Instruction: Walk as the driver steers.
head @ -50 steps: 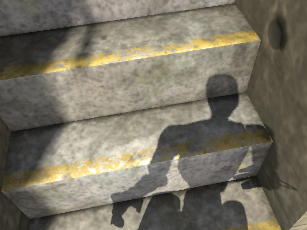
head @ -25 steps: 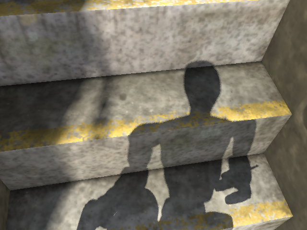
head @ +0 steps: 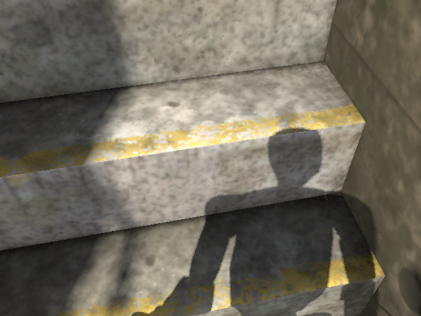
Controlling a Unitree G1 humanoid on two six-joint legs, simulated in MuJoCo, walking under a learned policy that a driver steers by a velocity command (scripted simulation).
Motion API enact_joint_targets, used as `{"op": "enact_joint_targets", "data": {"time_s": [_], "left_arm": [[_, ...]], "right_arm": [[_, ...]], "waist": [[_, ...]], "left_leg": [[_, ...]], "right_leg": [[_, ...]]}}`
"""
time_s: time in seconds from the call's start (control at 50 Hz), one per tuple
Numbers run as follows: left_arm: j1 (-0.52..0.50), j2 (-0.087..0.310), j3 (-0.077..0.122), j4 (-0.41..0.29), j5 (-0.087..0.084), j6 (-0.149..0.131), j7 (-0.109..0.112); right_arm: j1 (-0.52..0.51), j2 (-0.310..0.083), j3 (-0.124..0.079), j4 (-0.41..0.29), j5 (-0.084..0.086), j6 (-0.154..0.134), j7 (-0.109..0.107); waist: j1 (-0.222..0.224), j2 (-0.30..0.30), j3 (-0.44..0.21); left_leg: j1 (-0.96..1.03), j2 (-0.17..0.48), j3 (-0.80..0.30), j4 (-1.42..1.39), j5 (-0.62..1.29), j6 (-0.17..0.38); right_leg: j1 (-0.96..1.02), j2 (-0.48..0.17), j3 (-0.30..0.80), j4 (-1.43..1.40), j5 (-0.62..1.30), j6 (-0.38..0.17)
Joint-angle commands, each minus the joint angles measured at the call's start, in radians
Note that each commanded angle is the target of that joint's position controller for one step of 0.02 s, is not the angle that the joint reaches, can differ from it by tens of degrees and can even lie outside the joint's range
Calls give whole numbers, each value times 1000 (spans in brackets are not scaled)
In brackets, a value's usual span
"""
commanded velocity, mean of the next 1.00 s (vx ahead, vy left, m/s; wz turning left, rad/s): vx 0.50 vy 0.00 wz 0.35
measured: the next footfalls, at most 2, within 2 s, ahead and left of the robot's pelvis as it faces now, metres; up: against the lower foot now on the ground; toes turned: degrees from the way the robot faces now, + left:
left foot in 0.38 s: +0.23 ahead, +0.13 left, +0.23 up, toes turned +5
right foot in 1.02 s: +0.23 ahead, -0.05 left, +0.23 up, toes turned +18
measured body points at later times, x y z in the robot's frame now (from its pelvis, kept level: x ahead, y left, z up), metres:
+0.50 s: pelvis +0.08 +0.05 +0.12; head +0.10 +0.03 +0.57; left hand +0.16 +0.32 +0.01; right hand +0.27 -0.16 -0.01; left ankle +0.19 +0.13 -0.50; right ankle +0.01 -0.10 -0.45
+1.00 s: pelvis +0.13 +0.02 +0.22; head +0.13 +0.04 +0.67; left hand +0.17 +0.27 +0.08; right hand +0.33 -0.16 +0.09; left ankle +0.19 +0.13 -0.49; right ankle +0.19 -0.07 -0.47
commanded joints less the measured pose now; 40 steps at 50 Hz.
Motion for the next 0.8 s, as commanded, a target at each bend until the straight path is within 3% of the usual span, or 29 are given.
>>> {"op": "enact_joint_targets", "data": {"time_s": [0.02, 0.04, 0.06, 0.14, 0.16, 0.18, 0.2, 0.22, 0.24, 0.26, 0.28, 0.3, 0.34, 0.36, 0.38, 0.4, 0.42, 0.44, 0.48, 0.5, 0.52, 0.54, 0.6, 0.68, 0.7, 0.72, 0.74, 0.76, 0.8], "left_arm": [[390, 133, 35, 117, 39, -35, 4], [494, 259, 90, 179, 78, 19, -112], [261, 131, 71, 114, 50, -7, -9], [187, 51, 27, 163, 40, -60, 26], [175, -11, -1, 208, 73, -14, -70], [179, 118, 50, 166, 38, -72, -1], [176, 153, 43, 163, 16, -101, 18], [131, 95, 8, 184, 120, -38, -79], [180, 132, 16, 187, 132, -14, -101], [183, 215, 54, 138, -34, -48, 22], [304, 214, 31, 293, 69, 14, -117], [187, 259, 80, 102, -33, -23, 40], [160, 339, 89, 102, -102, -73, 69], [343, 272, 33, 238, 120, -62, -144], [241, 392, 91, 221, 158, -25, -198], [99, 394, 125, 208, 161, 18, -206], [43, 219, 91, -40, -17, -41, -72], [-26, 116, 51, -19, 5, -49, -44], [-80, -62, -13, -111, 71, -29, 6], [-62, 63, 11, 14, -29, 24, -66], [-76, 83, 2, -4, 8, 7, -81], [31, -96, -45, -79, 109, -13, -21], [37, -22, -32, -57, 63, 16, 19], [-86, 6, -38, -77, 22, 26, 37], [-173, 84, -33, -109, -50, 33, -17], [-174, -7, -37, -87, 28, 25, 44], [-139, 55, -45, -97, -12, 45, -16], [-163, -51, -40, -78, 32, 44, 45], [-119, -23, -34, -67, 2, 28, 80]], "right_arm": [[120, 43, -18, -50, 55, -18, 23], [130, 85, 44, -81, -20, 32, 127], [-190, 66, -10, -166, 5, -1, 40], [-307, 102, 36, -335, 5, 47, -7], [-159, -10, 41, -335, 75, 108, 53], [-415, 102, 42, -380, 3, 76, 0], [-436, 115, 51, -410, 4, 87, -7], [-430, -59, 63, -483, 52, 135, 43], [-540, -82, 50, -482, 57, 167, 51], [-614, 138, 109, -478, 29, 151, 14], [-726, 3, 145, -543, 41, 225, 97], [-370, 161, 110, -368, -16, 176, 39], [-55, 84, 90, -236, 4, 138, -5], [-178, -110, 108, -314, 80, 183, 79], [-96, -189, 60, -286, 106, 191, 89], [58, -200, 52, -221, 56, 214, 87], [-125, -227, -12, -166, -51, 186, 29], [-306, -206, -25, -221, -68, 214, -25], [-338, -136, -8, -168, -46, 182, -55], [-127, -52, 34, -158, -4, 120, 48], [-163, -75, 26, -139, 28, 73, 62], [-142, -48, -14, -19, 31, 76, -6], [-115, -65, -16, -8, 27, 66, -56], [25, -121, -57, 16, 25, 37, -47], [-98, -91, 0, -70, -55, 47, 27], [77, -106, -60, -13, 24, 38, -33], [-149, -115, 2, -85, -30, 44, 29], [49, -61, -48, -20, 18, 41, -38], [89, -113, -49, 5, 7, 34, -86]], "waist": [[29, -272, -197], [66, -573, -219], [49, -72, -41], [-69, -82, 134], [-139, -211, -39], [-49, -44, 170], [-81, -4, 171], [-138, -103, -135], [-84, -154, -68], [-13, -100, 198], [-46, -221, -92], [-61, -94, 20], [-177, -221, -205], [-136, -270, -424], [-191, -266, -379], [-242, -245, -448], [-22, 280, -361], [-52, 342, -306], [-4, 109, -82], [-121, -130, 107], [-70, -28, 60], [77, 36, 13], [63, -166, 98], [-23, -9, 55], [-109, 325, -117], [-98, 69, 48], [-53, 205, -173], [-80, 51, 9], [-72, 97, 23]], "left_leg": [[-447, -171, -146, 945, -87, -39], [-881, -262, -325, 1364, -57, 39], [-897, -174, -219, 1597, -34, -7], [-1040, -141, -233, 1765, -30, 59], [-1190, -101, -218, 1656, -19, 165], [-1082, -159, -182, 1675, -7, 109], [-992, -137, -127, 1567, 23, 99], [-1050, -32, -73, 1194, 9, 128], [-1082, -46, -3, 1207, -61, 110], [-713, -55, 206, 900, -116, 84], [-820, -117, 62, 779, -636, 86], [-551, -67, 274, 873, -249, 108], [-284, -178, 210, 718, -210, 127], [-159, -279, -13, 570, -192, 107], [-187, -253, -94, 357, -63, 115], [-138, -261, -210, 200, -17, 130], [-124, -155, -566, -30, -661, 198], [-242, -103, -751, -252, -854, 231], [-334, -91, -686, -191, -587, 126], [-334, -62, -647, -179, -531, 74], [-327, -74, -704, -149, -545, 125], [-329, -82, -698, -208, -470, 118], [-368, -58, -640, -262, -266, 101], [-111, -34, -660, -336, -345, 59], [-109, -60, -589, -207, -241, 144], [-25, -6, -636, -447, -345, 78], [-158, 3, -690, -314, -317, 200], [-80, -10, -661, -436, -323, 93], [-60, -1, -679, -478, -333, 107]], "right_leg": [[627, -357, 460, -149, 1453, -195], [807, -422, 752, -200, 706, -429], [532, -373, 465, -287, 370, -301], [225, -332, 223, -385, 125, -116], [323, -278, 287, -346, -70, -168], [178, -290, 120, -468, -2, -104], [59, -272, 68, -499, 77, -73], [139, -220, 93, -438, -77, -120], [75, -201, 88, -508, -81, -159], [-85, -224, -50, -829, 48, -121], [-22, -328, 173, -715, 274, -270], [191, -216, -153, -625, 686, -151], [303, -253, -173, -267, 1698, -176], [213, -441, 124, -272, 2155, -387], [323, -358, 30, -107, 1915, -339], [263, -307, 21, 103, 1555, -337], [37, -8, -75, 344, 477, -176], [-135, 135, 95, 886, 238, -102], [-394, 126, 218, 1370, 173, -42], [-657, 111, 487, 1359, 240, -97], [-718, 83, 422, 1305, 175, -83], [-491, 108, 175, 1367, 195, -37], [-511, 86, 135, 1311, 233, 71], [-672, 62, 121, 1133, 157, 51], [-877, 118, 321, 1158, 213, 29], [-740, 87, 48, 1067, 63, 46], [-787, 111, 207, 1172, 180, 53], [-691, 116, 40, 1151, 73, 50], [-656, 139, 72, 1110, 73, 76]]}}
Velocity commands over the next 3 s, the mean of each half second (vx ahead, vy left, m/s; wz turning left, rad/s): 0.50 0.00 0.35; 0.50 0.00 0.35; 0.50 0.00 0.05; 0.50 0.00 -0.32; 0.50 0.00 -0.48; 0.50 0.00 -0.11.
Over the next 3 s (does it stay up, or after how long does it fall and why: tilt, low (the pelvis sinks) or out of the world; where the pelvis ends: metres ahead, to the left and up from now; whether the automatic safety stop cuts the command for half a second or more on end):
stays up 0.17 0.15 0.23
